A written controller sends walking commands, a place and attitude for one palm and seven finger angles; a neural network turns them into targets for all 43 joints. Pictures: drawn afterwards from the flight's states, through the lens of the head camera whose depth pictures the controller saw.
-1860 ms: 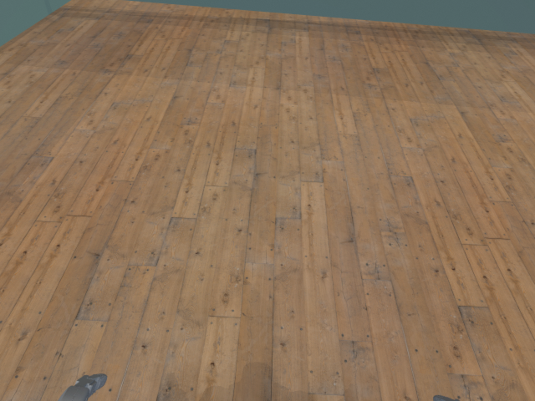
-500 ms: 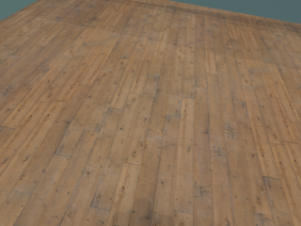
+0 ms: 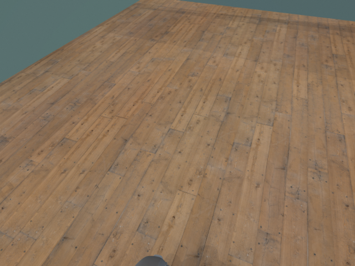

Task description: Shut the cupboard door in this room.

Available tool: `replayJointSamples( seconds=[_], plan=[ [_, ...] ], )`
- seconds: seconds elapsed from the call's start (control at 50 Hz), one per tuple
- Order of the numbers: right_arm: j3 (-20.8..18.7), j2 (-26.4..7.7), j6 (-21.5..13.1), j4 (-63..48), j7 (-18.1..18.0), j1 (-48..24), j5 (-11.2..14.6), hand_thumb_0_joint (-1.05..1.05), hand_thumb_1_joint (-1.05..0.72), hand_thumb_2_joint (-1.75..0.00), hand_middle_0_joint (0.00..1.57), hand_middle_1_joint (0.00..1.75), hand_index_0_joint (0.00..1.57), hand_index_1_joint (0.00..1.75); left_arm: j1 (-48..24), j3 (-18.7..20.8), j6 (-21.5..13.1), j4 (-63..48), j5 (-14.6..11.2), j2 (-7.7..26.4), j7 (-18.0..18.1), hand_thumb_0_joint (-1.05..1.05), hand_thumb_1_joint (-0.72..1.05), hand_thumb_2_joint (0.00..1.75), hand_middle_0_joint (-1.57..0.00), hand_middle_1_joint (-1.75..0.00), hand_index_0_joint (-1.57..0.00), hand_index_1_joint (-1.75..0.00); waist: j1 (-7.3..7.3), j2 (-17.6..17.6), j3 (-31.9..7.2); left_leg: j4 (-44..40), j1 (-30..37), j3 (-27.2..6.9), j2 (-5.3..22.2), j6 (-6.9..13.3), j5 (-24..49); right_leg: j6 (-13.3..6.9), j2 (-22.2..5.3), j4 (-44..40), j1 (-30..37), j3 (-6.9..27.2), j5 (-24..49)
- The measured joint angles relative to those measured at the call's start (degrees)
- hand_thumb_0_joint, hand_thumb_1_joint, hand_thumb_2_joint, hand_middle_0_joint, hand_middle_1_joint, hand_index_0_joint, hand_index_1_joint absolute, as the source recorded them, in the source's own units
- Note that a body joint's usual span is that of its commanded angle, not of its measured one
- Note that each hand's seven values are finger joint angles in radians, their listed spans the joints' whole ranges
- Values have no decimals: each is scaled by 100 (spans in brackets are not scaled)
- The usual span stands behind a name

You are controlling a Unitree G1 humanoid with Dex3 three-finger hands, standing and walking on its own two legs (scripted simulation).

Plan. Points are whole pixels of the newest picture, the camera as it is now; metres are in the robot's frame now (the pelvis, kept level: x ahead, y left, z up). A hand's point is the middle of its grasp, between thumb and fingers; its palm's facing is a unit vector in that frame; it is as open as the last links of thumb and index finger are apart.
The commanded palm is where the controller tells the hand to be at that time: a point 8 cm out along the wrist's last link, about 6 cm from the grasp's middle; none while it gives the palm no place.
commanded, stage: turn or walk to find it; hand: left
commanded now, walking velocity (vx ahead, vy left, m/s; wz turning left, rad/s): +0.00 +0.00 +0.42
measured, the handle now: out of the picture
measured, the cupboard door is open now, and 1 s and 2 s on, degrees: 80 80 80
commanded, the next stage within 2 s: stand and wait in 1.66 s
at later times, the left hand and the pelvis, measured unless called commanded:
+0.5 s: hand out of the picture -0.05 +0.26 -0.18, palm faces +0.27 -0.93 -0.24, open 7.4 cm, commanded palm none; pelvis -0.02 +0.04 +0.00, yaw +13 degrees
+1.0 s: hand out of the picture -0.05 +0.20 -0.15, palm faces +0.43 -0.86 -0.27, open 7.3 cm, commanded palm none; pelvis -0.04 -0.01 +0.00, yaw +26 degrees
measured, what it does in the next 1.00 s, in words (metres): steps on the spot, turning left: left foot, then right foot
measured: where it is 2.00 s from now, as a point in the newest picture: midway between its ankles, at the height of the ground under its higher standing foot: outside the picture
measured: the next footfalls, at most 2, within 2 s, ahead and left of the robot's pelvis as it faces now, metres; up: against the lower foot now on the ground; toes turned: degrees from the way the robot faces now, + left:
left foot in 0.34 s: -0.01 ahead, +0.15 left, +0.00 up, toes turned +14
right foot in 0.80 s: +0.05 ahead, -0.08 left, +0.00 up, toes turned +16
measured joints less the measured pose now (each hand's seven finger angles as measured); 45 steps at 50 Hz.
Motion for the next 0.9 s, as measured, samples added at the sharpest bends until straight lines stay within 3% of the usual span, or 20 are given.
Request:
replayJointSamples(
  seconds=[0.08, 0.16, 0.28, 0.32, 0.34, 0.38, 0.42, 0.52, 0.66, 0.74, 0.78, 0.8, 0.84, 0.9],
  plan=[
    [-14, -70, -24, 7, 30, 8, 15, 0, -91, -90, 20, 30, 19, 30, 197, -31, -51, 78, 0, -28, -13, 0, 91, 90, -20, -30, -20, -30, -23, -56, 14, 1012, -81, 204, 283, -133, 263, -11, -110, -173, 154, -217, 71],
    [21, -71, 31, 87, 17, -46, 21, 0, -91, -90, 20, 30, 19, 30, 318, -54, -108, 103, 21, -68, -25, 0, 91, 90, -20, -30, -20, -30, 31, -122, 81, 846, 201, 299, 516, -227, 121, 6, -214, -120, 136, -452, 23],
    [151, 51, -4, 111, 4, -359, 77, 0, -91, -90, 20, 30, 19, 30, 435, -26, -109, 191, 82, -22, -47, 0, 91, 90, -20, -30, -20, -30, 215, -327, 277, -835, 986, 643, 620, -187, -359, 145, -458, 222, -72, -707, -131],
    [199, 99, -89, 43, 4, -459, 92, 0, -91, -90, 20, 30, 19, 30, 471, 10, -84, 250, 67, 44, -53, 0, 90, 90, -20, -30, -20, -30, 235, -394, 316, -1718, 1346, 767, 587, -126, 43, 242, -557, 472, -185, -805, -251],
    [219, 111, -152, -5, 8, -491, 88, 0, -91, -90, 20, 30, 19, 30, 502, 28, -61, 269, 41, 87, -60, 0, 90, 90, -20, -30, -20, -30, 230, -416, 312, -2149, 1524, 814, 574, 8, 389, 299, -612, 689, -281, -849, -354],
    [252, 245, -250, -49, 3, -601, 84, 0, -91, -90, 20, 30, 19, 30, 457, 85, 55, 346, 8, 240, -51, 0, 91, 90, -20, -30, -20, -30, 276, -638, 377, -2093, 1496, 860, 426, 260, 327, 399, -664, 1541, -628, -524, -916],
    [301, 344, -306, -93, -22, -640, 72, 0, -91, -90, 20, 30, 19, 30, 415, 129, 181, 409, 10, 332, -26, 0, 91, 90, -20, -30, -20, -30, 302, -686, 361, -2134, 1539, 842, 412, 343, 271, 453, -521, 2432, -975, -247, -1297],
    [358, 422, -348, -139, -109, -599, 52, 0, -90, -90, 20, 30, 20, 30, 163, 179, 201, 378, -8, 383, -82, 1, 91, 90, -20, -30, -20, -30, 236, -521, 278, -2603, 1705, 617, 383, 384, 583, 560, -366, 3239, -1419, 19, -884],
    [321, 389, -315, -122, -95, -393, 21, 0, -90, -90, 20, 30, 20, 30, -246, 166, 155, 110, -32, 285, -83, 0, 91, 90, -20, -30, -20, -30, 77, -310, 219, -2816, 1722, 323, 267, 357, 828, 620, -273, 2377, -1261, 208, -759],
    [258, 302, -235, -91, -75, -241, -7, 0, -90, -90, 20, 30, 20, 30, -408, 128, 95, -46, -58, 170, -75, 0, 91, 90, -20, -30, -20, -30, -34, -161, 198, -2673, 1570, 142, 216, 260, 848, 556, -132, 1444, -882, 194, -626],
    [217, 249, -197, -73, -59, -154, 6, 0, -90, -90, 20, 30, 20, 30, -410, 100, 17, -128, -62, 125, -78, 0, 91, 90, -20, -30, -20, -30, -49, -109, 162, -2471, 1420, 68, 176, 179, 793, 527, -74, 652, -537, 140, -153],
    [189, 199, -182, -65, -50, -115, 28, 0, -90, -90, 20, 30, 20, 30, -406, 87, -37, -146, -43, 82, -70, 0, 91, 90, -20, -30, -20, -30, -47, -27, 155, -2275, 1305, 9, 189, 132, 721, 410, -35, 382, -428, 77, 43],
    [117, 121, -115, -28, -54, -73, 35, 0, -90, -90, 20, 30, 20, 30, -384, 24, -86, -173, -1, -8, -68, 0, 91, 90, -20, -30, -20, -30, -76, 90, 196, -1356, 948, -23, 158, 76, -128, 127, -31, 467, -438, -76, 84],
    [46, 47, -2, 48, -4, 3, 10, 0, -91, -90, 20, 30, 20, 30, -237, -11, -73, -187, 3, -89, -54, 0, 91, 90, -20, -30, -20, -30, -50, 45, 170, 236, 424, 158, 158, 30, -358, -18, -154, 294, -307, -226, 145]
  ],
)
